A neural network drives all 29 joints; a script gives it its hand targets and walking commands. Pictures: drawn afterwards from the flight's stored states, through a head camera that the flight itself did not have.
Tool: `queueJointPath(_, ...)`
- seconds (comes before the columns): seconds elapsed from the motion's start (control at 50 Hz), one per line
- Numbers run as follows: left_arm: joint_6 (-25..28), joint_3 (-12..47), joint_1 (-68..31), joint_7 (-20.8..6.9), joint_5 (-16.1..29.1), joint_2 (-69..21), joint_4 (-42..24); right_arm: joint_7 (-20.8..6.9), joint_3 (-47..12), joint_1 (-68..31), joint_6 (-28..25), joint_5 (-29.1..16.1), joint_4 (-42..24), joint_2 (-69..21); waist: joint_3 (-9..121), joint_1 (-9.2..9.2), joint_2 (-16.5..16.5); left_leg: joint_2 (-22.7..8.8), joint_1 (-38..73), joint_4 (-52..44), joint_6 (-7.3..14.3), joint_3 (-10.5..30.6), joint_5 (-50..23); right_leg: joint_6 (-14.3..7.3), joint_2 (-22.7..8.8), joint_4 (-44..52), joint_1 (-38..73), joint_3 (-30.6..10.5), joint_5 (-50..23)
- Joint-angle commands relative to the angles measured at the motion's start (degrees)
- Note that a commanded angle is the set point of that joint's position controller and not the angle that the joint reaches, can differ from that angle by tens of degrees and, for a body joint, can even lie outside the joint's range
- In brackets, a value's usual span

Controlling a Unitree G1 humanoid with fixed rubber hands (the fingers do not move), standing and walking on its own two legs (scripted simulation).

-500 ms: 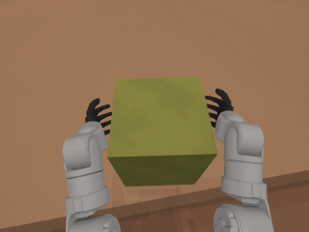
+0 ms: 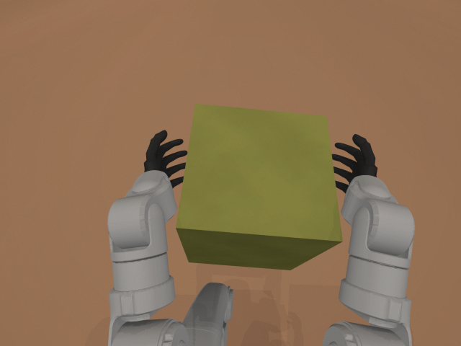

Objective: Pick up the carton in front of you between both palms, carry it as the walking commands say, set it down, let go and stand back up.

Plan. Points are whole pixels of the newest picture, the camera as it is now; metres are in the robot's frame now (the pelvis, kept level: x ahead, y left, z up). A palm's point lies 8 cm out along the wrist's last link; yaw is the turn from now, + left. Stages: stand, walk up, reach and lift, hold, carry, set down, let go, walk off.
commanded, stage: carry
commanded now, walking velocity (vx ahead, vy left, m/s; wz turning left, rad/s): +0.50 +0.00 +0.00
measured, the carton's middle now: (249, 198) +0.36 +0.04 +0.06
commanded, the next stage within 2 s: none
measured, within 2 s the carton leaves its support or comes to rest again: neither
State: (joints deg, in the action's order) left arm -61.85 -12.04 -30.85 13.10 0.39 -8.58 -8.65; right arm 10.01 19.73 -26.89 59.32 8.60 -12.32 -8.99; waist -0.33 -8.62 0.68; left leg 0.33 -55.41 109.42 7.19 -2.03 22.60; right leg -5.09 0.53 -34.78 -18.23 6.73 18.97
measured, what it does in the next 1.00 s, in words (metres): climbs: left foot 0.17 m higher, then right foot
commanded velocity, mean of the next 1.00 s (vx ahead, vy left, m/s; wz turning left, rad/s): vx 0.50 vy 0.00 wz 0.00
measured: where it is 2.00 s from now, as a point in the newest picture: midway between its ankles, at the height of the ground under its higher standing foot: (251, 127)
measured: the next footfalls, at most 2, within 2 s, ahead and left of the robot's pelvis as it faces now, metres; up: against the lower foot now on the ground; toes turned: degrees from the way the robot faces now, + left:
left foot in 0.24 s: +0.36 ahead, +0.15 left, +0.17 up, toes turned +6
right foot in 0.74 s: +0.67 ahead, -0.04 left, +0.17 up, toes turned -7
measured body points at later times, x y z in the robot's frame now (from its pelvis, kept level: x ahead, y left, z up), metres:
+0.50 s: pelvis +0.31 +0.07 +0.15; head +0.34 +0.07 +0.60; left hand +0.69 +0.20 +0.29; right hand +0.66 -0.12 +0.30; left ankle +0.32 +0.15 -0.56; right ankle +0.30 -0.04 -0.43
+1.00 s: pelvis +0.64 +0.04 +0.19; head +0.67 +0.03 +0.64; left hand +0.99 +0.18 +0.29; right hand +0.99 -0.13 +0.29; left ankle +0.68 +0.19 -0.49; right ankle +0.63 -0.03 -0.56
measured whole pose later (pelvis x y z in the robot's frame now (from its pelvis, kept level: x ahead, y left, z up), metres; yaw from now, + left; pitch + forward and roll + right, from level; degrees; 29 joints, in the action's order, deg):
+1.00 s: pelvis +0.64 +0.04 +0.19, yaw +0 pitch +5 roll +1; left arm -65.3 -19.2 -30.0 10.0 -4.6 -12.0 -6.4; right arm 8.8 20.3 -31.2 65.0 5.8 -4.5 -8.3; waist 2.2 0.2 -0.8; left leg -4.8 -36.4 55.1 0.0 -2.8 12.6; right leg -4.0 0.6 -18.0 -13.7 7.6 10.0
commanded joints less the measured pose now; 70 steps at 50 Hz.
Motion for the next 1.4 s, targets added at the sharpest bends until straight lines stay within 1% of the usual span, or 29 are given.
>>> queueJointPath(0.0, -2.2, 32.0, -28.6, -3.3, 10.5, -37.0, 1.1, 1.4, -33.1, -30.1, 5.3, -10.7, 3.2, -30.7, 12.2, 0.88, 2.8, -3.6, -32.6, 15.6, 1.4, 0.2, 11.9, -10.2, -17.4, 17.9, 28.9, -23.4, -2.8)
queueJointPath(0.06, -4.9, 25.5, -29.0, -2.7, 9.1, -30.8, 2.3, 3.3, -32.9, -39.6, 7.8, -12.7, 1.3, -28.4, 3.4, 6.99, 8.9, -6.9, -11.8, -10.7, 0.4, -7.4, 3.6, -6.6, -12.0, 34.7, 4.8, -9.5, 5.9)
queueJointPath(0.1, -6.1, 21.8, -30.2, -1.8, 8.2, -27.0, 1.1, 4.8, -35.0, -43.0, 9.4, -15.3, 1.0, -29.7, 6.0, 10.16, 16.8, -5.3, 11.9, -24.8, 1.7, -12.4, 0.3, -7.3, -9.5, 42.7, -3.8, -0.1, -22.1)
queueJointPath(0.14, -7.1, 17.0, -29.8, -0.7, 4.5, -23.2, 2.1, 5.2, -35.7, -44.6, 10.2, -18.1, 3.2, -31.1, 16.3, 12.99, 19.7, 0.3, 20.9, -32.9, 2.8, -16.2, -3.5, -5.9, -10.5, 26.9, 9.9, 5.6, -75.3)
queueJointPath(0.18, -7.0, 14.4, -29.3, 0.3, 2.6, -23.0, 0.6, 4.6, -36.6, -45.4, 10.0, -20.7, 3.5, -33.7, 27.3, 18.80, 19.6, 6.8, 32.3, -50.0, 2.1, -17.5, -0.8, -2.0, -9.4, -1.3, 22.8, 5.3, -101.8)
queueJointPath(0.2, -6.9, 13.9, -29.9, 0.7, 1.8, -24.0, 0.5, 4.2, -37.9, -46.0, 9.7, -22.6, 3.4, -36.1, 33.2, 21.89, 13.1, 5.0, 45.4, -62.0, 2.9, -6.0, 1.3, 0.0, -7.7, -20.8, 15.7, 1.4, -91.4)
queueJointPath(0.22, -6.5, 14.4, -28.9, 0.5, 1.3, -28.1, -0.4, 3.7, -39.5, -47.1, 8.9, -24.2, 2.1, -37.1, 38.2, 19.40, -7.5, -12.1, 55.9, -79.1, 10.6, 32.1, 1.7, 3.7, 2.8, -46.9, -2.3, -3.7, -33.6)
queueJointPath(0.24, -6.4, 14.2, -30.4, 0.4, 0.6, -28.8, 0.3, 2.8, -38.3, -45.6, 8.3, -24.3, 3.4, -39.6, 40.1, 16.30, -18.4, -20.8, 60.3, -84.4, 17.9, 55.1, -13.2, 4.1, 9.1, -71.3, -16.5, -16.9, -4.6)
queueJointPath(0.26, -5.3, 15.5, -36.9, -0.4, 1.7, -31.8, -2.7, 1.4, -39.8, -49.5, 7.3, -24.6, 0.9, -44.7, 41.7, 15.17, -13.8, -15.4, 59.7, -82.2, 16.6, 47.0, -8.9, 0.6, 4.8, -76.9, -19.7, -24.1, -3.1)
queueJointPath(0.3, -4.6, 19.7, -43.4, -2.4, 4.4, -37.1, -4.0, -0.9, -39.8, -54.9, 6.0, -26.2, -0.2, -46.9, 27.2, 14.87, -4.9, -12.8, 48.1, -80.0, 8.1, 33.2, -3.8, -1.3, 1.6, -74.4, -27.3, -19.7, -1.7)
queueJointPath(0.36, -3.4, 19.7, -39.5, -2.3, 1.7, -35.8, -1.7, -2.5, -43.8, -55.1, 6.1, -27.6, 2.6, -49.1, 24.8, 10.27, 0.2, -16.4, 48.3, -80.8, 4.6, 23.9, 2.1, -0.8, -3.1, -64.6, -31.0, -14.0, 1.3)
queueJointPath(0.38, -3.6, 20.3, -37.1, -2.0, 0.5, -34.4, -0.4, -2.2, -42.6, -51.3, 5.9, -26.2, 3.9, -47.2, 23.3, 11.38, 2.0, -15.5, 51.4, -82.5, 4.9, 22.3, -0.6, -0.7, -2.5, -59.1, -32.1, -11.0, 5.1)
queueJointPath(0.44, -4.1, 25.7, -36.1, -1.9, 3.3, -35.0, -1.8, -1.1, -39.0, -43.4, 7.0, -21.3, 3.2, -41.3, 18.9, 14.26, -0.3, -15.9, 55.0, -86.1, 7.3, 17.4, -16.3, 0.5, -4.3, -41.0, -35.1, -7.4, 0.8)
queueJointPath(0.56, -7.7, 27.8, -36.9, -0.5, 7.3, -34.3, -3.7, 0.9, -30.6, -35.4, 10.6, -14.9, 5.8, -32.8, 19.9, 12.11, -12.3, -7.1, 57.5, -90.6, 0.8, -3.2, -39.1, 2.1, -0.3, -2.1, -16.8, 2.8, -18.1)
queueJointPath(0.62, -8.9, 26.4, -38.0, 0.0, 7.2, -33.3, -1.2, 1.6, -27.4, -33.4, 11.7, -12.0, 7.7, -30.0, 21.3, 9.87, -14.4, -8.2, 63.1, -82.4, -1.3, -5.2, -57.7, 2.0, 3.5, 6.0, -9.3, 7.2, -17.9)
queueJointPath(0.66, -9.0, 25.7, -38.3, -0.2, 7.8, -34.6, 0.9, 1.9, -26.9, -34.8, 11.9, -11.3, 7.7, -30.0, 24.6, 5.84, -10.3, -7.6, 57.2, -68.1, -4.6, -7.8, -53.7, 1.3, 3.4, 12.1, 6.4, 7.0, -21.7)
queueJointPath(0.68, -9.1, 24.5, -37.4, -0.2, 7.6, -35.0, 2.5, 1.9, -27.1, -36.8, 12.2, -11.3, 7.9, -29.7, 27.2, 3.22, -3.9, -6.7, 45.2, -57.9, -6.5, -6.6, -38.4, 0.0, -2.3, 11.1, 19.9, -0.1, -20.8)
queueJointPath(0.72, -8.8, 24.4, -39.6, -0.2, 8.0, -35.9, 3.1, 1.5, -28.0, -39.9, 12.4, -12.0, 7.2, -30.9, 30.3, 5.70, 15.1, 3.1, 18.0, -32.1, -6.8, -2.3, 7.4, -11.4, -24.1, 14.1, 34.2, -39.7, -27.1)
queueJointPath(0.76, -8.2, 25.7, -40.6, -1.1, 8.6, -40.5, 2.0, 1.1, -29.1, -43.2, 11.5, -13.7, 6.8, -35.1, 26.8, 5.55, 5.5, -2.2, 14.9, -31.6, -4.6, 3.9, 1.9, -9.1, -20.1, 15.5, 27.7, -32.1, -18.2)
queueJointPath(0.8, -6.6, 27.3, -42.8, -2.5, 9.7, -44.8, 0.8, 0.2, -30.6, -45.3, 9.7, -14.7, 5.6, -39.4, 25.3, 7.41, 2.4, -5.1, 16.9, -38.4, -5.0, 4.2, -3.5, -6.8, -18.3, 18.2, 20.4, -24.4, -15.7)
queueJointPath(0.86, -4.2, 28.3, -39.3, -4.0, 8.6, -47.8, 1.5, -0.7, -33.8, -41.4, 7.5, -14.2, 7.6, -45.0, 25.7, 8.59, 4.7, -5.9, 17.9, -46.4, -6.1, 2.0, -8.2, -4.6, -17.1, 22.6, 19.8, -18.4, -8.5)
queueJointPath(1.02, -0.1, 30.9, -16.4, -5.8, 2.4, -48.6, -0.5, -3.6, -43.7, -24.9, 2.8, -16.2, 4.5, -52.4, 21.2, 6.98, 8.0, -3.6, 18.7, -76.7, -8.8, -6.9, -15.8, -1.1, -12.6, 20.8, 30.7, -4.0, -37.4)
queueJointPath(1.14, 0.8, 35.6, -0.9, -6.7, 5.3, -49.4, -9.8, -3.6, -48.1, -11.9, 1.5, -17.2, -11.2, -48.5, 25.1, 8.27, 6.4, -1.1, 48.7, -88.4, -6.1, -12.1, -22.7, 3.2, -8.9, 2.9, 20.3, 2.2, -44.6)
queueJointPath(1.16, 0.4, 36.6, 1.2, -6.5, 6.1, -48.2, -12.4, -3.5, -47.3, -7.9, 1.6, -17.5, -12.6, -47.4, 28.5, 9.85, 1.0, -9.0, 64.2, -86.6, -2.5, -3.0, -23.6, 5.3, -7.7, -8.8, 6.5, 2.3, -33.3)
queueJointPath(1.18, -0.2, 37.8, 3.8, -6.6, 7.2, -47.9, -15.2, -3.2, -45.8, -4.0, 1.6, -17.2, -14.2, -44.8, 33.6, 9.85, -14.4, -23.5, 76.5, -87.1, 3.3, 19.5, -29.3, 7.1, -2.6, -22.8, -8.8, 0.9, -10.8)
queueJointPath(1.2, -0.7, 39.1, 5.3, -6.6, 8.2, -47.3, -16.3, -2.8, -44.2, 1.0, 1.9, -16.8, -14.0, -44.5, 32.6, 10.00, -18.5, -26.7, 81.5, -89.7, 7.9, 26.7, -39.5, 6.6, 1.4, -32.8, -21.3, -2.2, 9.4)
queueJointPath(1.26, -0.4, 41.9, 8.2, -7.3, 10.1, -48.7, -22.1, -3.5, -45.3, 6.0, 2.2, -16.8, -18.8, -47.2, 27.2, 10.69, -3.6, -22.6, 71.8, -90.7, 3.2, 13.9, -39.8, 5.2, -6.4, -30.7, -23.4, -7.4, 4.6)
queueJointPath(1.3, 0.0, 44.1, 9.6, -7.8, 11.2, -50.6, -25.9, -4.6, -45.8, 7.0, 2.3, -17.9, -22.1, -48.7, 23.9, 10.24, -5.7, -19.7, 65.5, -94.9, -0.2, 7.9, -33.8, 5.6, -7.1, -22.6, -19.5, -5.6, -0.1)
queueJointPath(1.38, -0.3, 44.5, 12.6, -6.9, 9.5, -47.5, -29.3, -6.1, -48.0, 7.7, 3.3, -20.1, -25.9, -43.8, 17.9, 9.64, -9.7, -16.2, 60.4, -99.6, -0.4, 0.7, -26.8, 6.4, -5.8, -12.3, -18.5, -1.5, -7.5)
